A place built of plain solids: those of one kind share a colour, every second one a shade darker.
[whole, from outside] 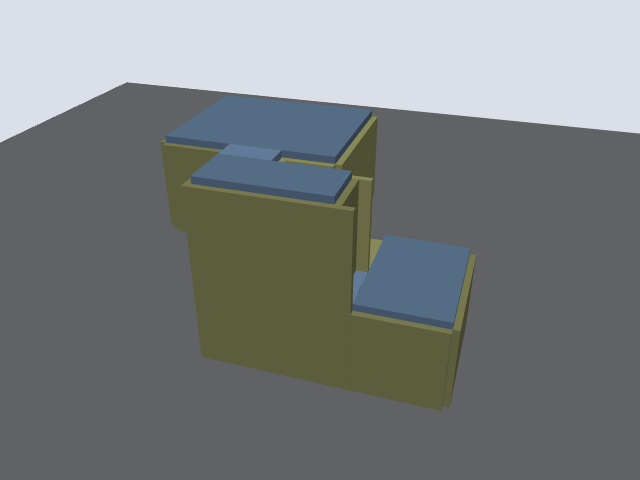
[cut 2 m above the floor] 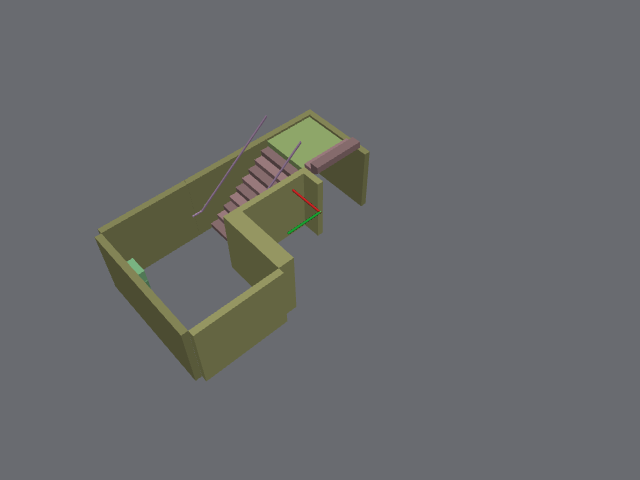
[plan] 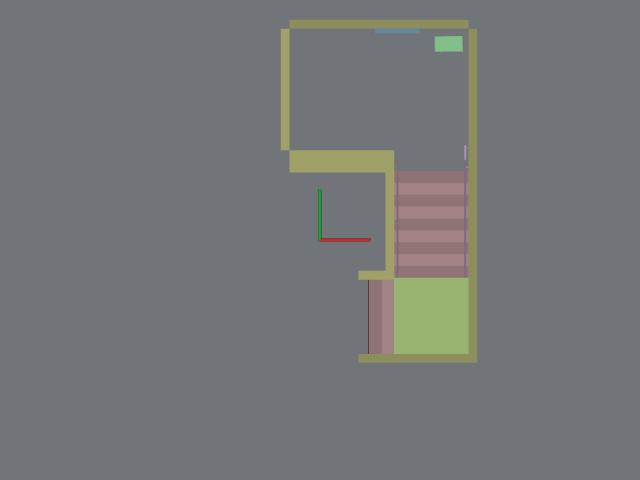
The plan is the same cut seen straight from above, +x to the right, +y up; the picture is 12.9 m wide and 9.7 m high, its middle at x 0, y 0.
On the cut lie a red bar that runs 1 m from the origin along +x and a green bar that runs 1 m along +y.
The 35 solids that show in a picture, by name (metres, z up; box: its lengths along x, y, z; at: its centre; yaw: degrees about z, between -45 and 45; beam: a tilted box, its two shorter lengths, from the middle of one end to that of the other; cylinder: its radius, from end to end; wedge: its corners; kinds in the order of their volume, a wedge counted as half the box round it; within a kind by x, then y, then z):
{
 "wall_1": {"box": [3.96, 0.18, 2.62], "at": [-1.2, -4.36, 4.01]},
 "wall_2": {"box": [3.96, 0.18, 2.62], "at": [-1.2, 0.76, 4.01]},
 "wall_3": {"box": [0.18, 2.46, 2.52], "at": [-0.71, 3.04, 1.21]},
 "wall_4": {"box": [2.12, 0.45, 2.52], "at": [0.44, 1.59, 1.21]},
 "wall_5": {"box": [2.12, 0.18, 2.52], "at": [0.44, 1.72, 1.21]},
 "wall_6": {"box": [0.18, 1.97, 2.62], "at": [0.87, -3.29, 4.01]},
 "wall_7": {"box": [0.18, 1.47, 2.62], "at": [0.87, -0.07, 4.01]},
 "wall_8": {"box": [0.73, 0.18, 5.36], "at": [1.14, -0.71, 2.63]},
 "wall_9": {"box": [3.62, 0.18, 2.52], "at": [1.19, 4.36, 1.21]},
 "wall_10": {"box": [0.18, 2.62, 5.36], "at": [1.41, 0.5, 2.63]},
 "wall_11": {"box": [2.23, 0.18, 5.36], "at": [1.89, -2.39, 2.63]},
 "wall_12": {"box": [1.5, 0.18, 2.85], "at": [2.25, 1.4, 3.89]},
 "wall_13": {"box": [0.18, 4.3, 5.36], "at": [3.09, -0.34, 2.63]},
 "wall_14": {"box": [0.18, 2.46, 2.52], "at": [3.09, 3.04, 1.21]},
 "roof_1": {"box": [3.96, 4.94, 0.2], "at": [-1.2, -1.8, 5.41]},
 "roof_2": {"box": [0.73, 1.5, 0.2], "at": [1.14, -1.55, 5.41]},
 "roof_3": {"box": [3.62, 2.46, 0.2], "at": [1.19, 3.04, 2.57]},
 "roof_4": {"box": [1.5, 3.62, 0.2], "at": [2.25, -0.49, 5.41]},
 "roof_5": {"box": [1.5, 0.5, 0.2], "at": [2.25, 1.56, 2.57]},
 "tread_1": {"wedge": [[0.97, -2.3, 2.12], [0.97, -0.8, 2.12], [0.99, -2.3, 2.3], [0.99, -0.8, 2.3], [1.21, -2.3, 1.92], [1.21, -0.8, 1.92], [1.26, -2.3, 2.3], [1.26, -0.8, 2.3]]},
 "tread_2": {"wedge": [[1.21, -2.3, 1.93], [1.21, -0.8, 1.93], [1.23, -2.3, 2.11], [1.23, -0.8, 2.11], [1.45, -2.3, 1.73], [1.45, -0.8, 1.73], [1.49, -2.3, 2.11], [1.49, -0.8, 2.11]]},
 "tread_3": {"wedge": [[1.5, -0.81, 1.54], [1.5, -0.79, 1.73], [1.5, -0.57, 1.35], [1.5, -0.53, 1.73], [3.0, -0.81, 1.54], [3.0, -0.79, 1.73], [3.0, -0.57, 1.34], [3.0, -0.52, 1.73]]},
 "tread_4": {"wedge": [[1.5, -0.57, 1.35], [1.5, -0.55, 1.53], [1.5, -0.33, 1.15], [1.5, -0.29, 1.53], [3.0, -0.57, 1.35], [3.0, -0.55, 1.53], [3.0, -0.33, 1.15], [3.0, -0.28, 1.53]]},
 "tread_5": {"wedge": [[1.5, -0.33, 1.15], [1.5, -0.31, 1.34], [1.5, -0.09, 0.96], [1.5, -0.04, 1.34], [3.0, -0.33, 1.15], [3.0, -0.31, 1.34], [3.0, -0.09, 0.96], [3.0, -0.04, 1.34]]},
 "tread_6": {"wedge": [[1.5, -0.09, 0.96], [1.5, -0.07, 1.15], [1.5, 0.15, 0.77], [1.5, 0.19, 1.15], [3.0, -0.09, 0.96], [3.0, -0.07, 1.15], [3.0, 0.15, 0.77], [3.0, 0.19, 1.15]]},
 "tread_7": {"wedge": [[1.5, 0.15, 0.77], [1.5, 0.17, 0.95], [1.5, 0.39, 0.57], [1.5, 0.43, 0.95], [3.0, 0.15, 0.77], [3.0, 0.17, 0.95], [3.0, 0.39, 0.57], [3.0, 0.43, 0.95]]},
 "tread_8": {"wedge": [[1.5, 0.39, 0.58], [1.5, 0.41, 0.76], [1.5, 0.63, 0.38], [1.5, 0.68, 0.76], [3.0, 0.39, 0.58], [3.0, 0.41, 0.76], [3.0, 0.63, 0.38], [3.0, 0.68, 0.76]]},
 "tread_9": {"wedge": [[1.5, 0.63, 0.38], [1.5, 0.65, 0.57], [1.5, 0.87, 0.19], [1.5, 0.92, 0.57], [3.0, 0.63, 0.38], [3.0, 0.65, 0.57], [3.0, 0.87, 0.19], [3.0, 0.91, 0.57]]},
 "tread_10": {"wedge": [[1.5, 0.87, 0.19], [1.5, 0.89, 0.38], [1.5, 1.11, -0.01], [1.5, 1.16, 0.38], [3.0, 0.87, 0.19], [3.0, 0.89, 0.37], [3.0, 1.11, -0.01], [3.0, 1.16, 0.37]]},
 "tread_11": {"wedge": [[1.5, 1.11, -0.04], [1.5, 1.13, 0.18], [1.5, 1.37, -0.05], [1.5, 1.4, 0.18], [3.0, 1.11, -0.04], [3.0, 1.13, 0.18], [3.0, 1.37, -0.05], [3.0, 1.4, 0.18]]},
 "floor_1": {"wedge": [[1.44, -2.3, 1.7], [1.44, -0.79, 1.7], [1.47, -2.3, 1.93], [1.47, -0.77, 1.93], [3.0, -2.3, 1.7], [3.0, -2.3, 1.93], [3.0, -0.79, 1.7], [3.0, -0.77, 1.93]]},
 "guard_rail_1": {"wedge": [[1.55, -0.77, 2.8], [1.55, -0.77, 2.85], [1.55, 1.62, 0.87], [1.55, 1.62, 0.92], [1.59, -0.77, 2.8], [1.59, -0.77, 2.85], [1.59, 1.62, 0.87], [1.59, 1.62, 0.92]]},
 "guard_rail_2": {"wedge": [[2.92, -0.77, 2.8], [2.92, -0.77, 2.85], [2.92, 1.62, 0.87], [2.92, 1.62, 0.92], [2.96, -0.77, 2.8], [2.96, -0.77, 2.85], [2.96, 1.62, 0.87], [2.96, 1.62, 0.92]]},
 "carton_1": {"box": [0.55, 0.31, 0.39], "at": [2.61, 3.96, 0.58], "yaw": 0.6},
 "radiator_1": {"box": [0.9, 0.1, 0.6], "at": [1.56, 4.22, 0.45]}
}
